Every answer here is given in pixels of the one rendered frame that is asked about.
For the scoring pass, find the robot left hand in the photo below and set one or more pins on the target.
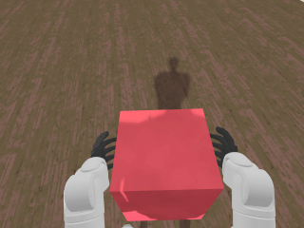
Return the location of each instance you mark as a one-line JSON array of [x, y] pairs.
[[100, 151]]

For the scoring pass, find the carton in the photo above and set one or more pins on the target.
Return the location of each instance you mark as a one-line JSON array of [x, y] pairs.
[[165, 167]]

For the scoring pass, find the right robot forearm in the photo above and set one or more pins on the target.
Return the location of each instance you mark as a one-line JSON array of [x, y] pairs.
[[253, 192]]

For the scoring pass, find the robot right hand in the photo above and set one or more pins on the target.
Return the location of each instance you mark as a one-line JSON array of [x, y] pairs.
[[227, 146]]

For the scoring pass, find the left robot forearm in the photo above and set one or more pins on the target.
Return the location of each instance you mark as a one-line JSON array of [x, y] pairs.
[[84, 203]]

